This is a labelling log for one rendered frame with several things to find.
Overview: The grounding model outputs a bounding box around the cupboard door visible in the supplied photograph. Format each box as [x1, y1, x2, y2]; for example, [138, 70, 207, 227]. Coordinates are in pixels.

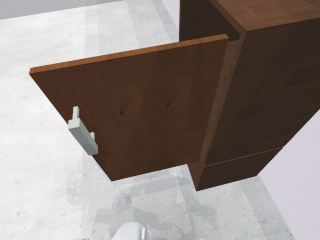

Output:
[29, 34, 229, 182]

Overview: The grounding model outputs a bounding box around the robot left thigh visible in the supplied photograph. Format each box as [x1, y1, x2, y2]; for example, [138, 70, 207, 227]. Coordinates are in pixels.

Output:
[112, 222, 146, 240]

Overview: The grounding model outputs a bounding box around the handle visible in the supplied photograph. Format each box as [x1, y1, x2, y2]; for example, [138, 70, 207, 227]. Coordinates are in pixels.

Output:
[68, 106, 98, 156]

